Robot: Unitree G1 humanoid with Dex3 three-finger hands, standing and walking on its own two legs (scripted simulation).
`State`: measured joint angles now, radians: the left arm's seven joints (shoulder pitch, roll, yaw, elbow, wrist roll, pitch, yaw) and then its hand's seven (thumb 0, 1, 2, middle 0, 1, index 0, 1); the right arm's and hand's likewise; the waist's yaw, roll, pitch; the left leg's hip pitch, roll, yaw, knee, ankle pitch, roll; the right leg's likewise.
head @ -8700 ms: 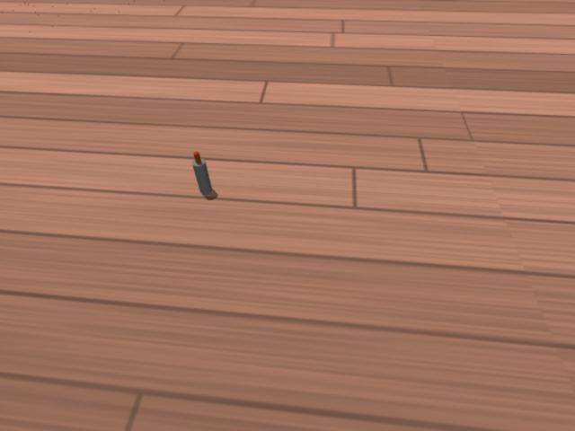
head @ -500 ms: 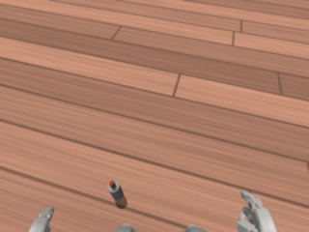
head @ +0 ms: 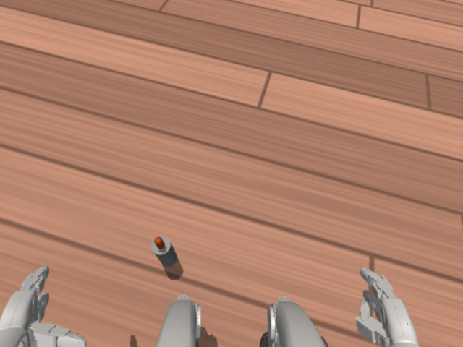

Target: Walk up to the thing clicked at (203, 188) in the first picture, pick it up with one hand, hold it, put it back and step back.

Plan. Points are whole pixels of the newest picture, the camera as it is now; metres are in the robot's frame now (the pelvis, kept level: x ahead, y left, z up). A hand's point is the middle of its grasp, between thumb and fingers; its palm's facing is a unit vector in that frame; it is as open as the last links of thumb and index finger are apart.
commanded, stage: go down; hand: left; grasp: from the side
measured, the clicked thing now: (163, 250) +0.41 +0.22 -0.53
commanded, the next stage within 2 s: approach in 1.72 s
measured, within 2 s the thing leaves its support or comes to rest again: neither
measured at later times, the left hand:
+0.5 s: hand (63, 264) +0.29 +0.37 -0.18, palm faces +0.15 -0.97 -0.17, open 17.4 cm
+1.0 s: hand (64, 253) +0.32 +0.39 -0.22, palm faces +0.14 -0.98 -0.12, open 17.5 cm
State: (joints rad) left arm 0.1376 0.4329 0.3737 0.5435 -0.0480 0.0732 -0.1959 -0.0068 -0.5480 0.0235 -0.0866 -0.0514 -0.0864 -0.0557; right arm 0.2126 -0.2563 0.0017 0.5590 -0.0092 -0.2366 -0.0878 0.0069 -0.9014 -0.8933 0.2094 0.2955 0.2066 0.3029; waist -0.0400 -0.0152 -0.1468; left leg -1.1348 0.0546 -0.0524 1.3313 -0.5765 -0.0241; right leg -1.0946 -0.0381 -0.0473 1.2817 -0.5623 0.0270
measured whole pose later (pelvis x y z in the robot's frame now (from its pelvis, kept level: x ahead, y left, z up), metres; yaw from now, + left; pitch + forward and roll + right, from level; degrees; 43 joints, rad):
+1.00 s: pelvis -0.06 +0.00 -0.20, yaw -4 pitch +33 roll -6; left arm -0.48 0.81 0.77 1.01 -0.16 -0.33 -0.66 -0.01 -0.53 0.03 -0.05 -0.04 -0.05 -0.05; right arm 0.11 -0.34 0.08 0.67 -0.04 -0.19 -0.04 0.00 -0.91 -0.90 0.21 0.29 0.21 0.30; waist -0.07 -0.02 -0.13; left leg -1.95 0.04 -0.12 2.06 -0.69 -0.03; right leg -1.89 -0.03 -0.05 1.98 -0.67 0.03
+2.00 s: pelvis -0.07 +0.01 -0.26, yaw -5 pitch +31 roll -7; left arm -0.63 0.98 0.85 1.17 -0.20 -0.39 -0.75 -0.01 -0.57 0.03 -0.07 -0.07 -0.06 -0.08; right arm 0.10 -0.37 0.14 0.66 -0.05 -0.18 -0.02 0.00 -0.91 -0.90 0.21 0.30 0.21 0.30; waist -0.11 -0.05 -0.08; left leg -2.13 0.03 -0.15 2.26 -0.69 -0.02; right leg -2.06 -0.02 -0.05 2.17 -0.66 0.04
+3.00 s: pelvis -0.08 +0.03 -0.37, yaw -13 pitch +14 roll -16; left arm -0.59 0.75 0.58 1.36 -0.16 -1.02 -0.26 -0.02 -0.61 0.01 -0.06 -0.07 -0.07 -0.07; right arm -0.10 -0.39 0.41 0.60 -0.31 -0.03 0.14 0.00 -0.94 -0.90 0.21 0.30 0.21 0.30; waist -0.23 -0.21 0.22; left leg -2.23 0.01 -0.33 2.65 -0.69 0.00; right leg -2.09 0.05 -0.16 2.42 -0.62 0.06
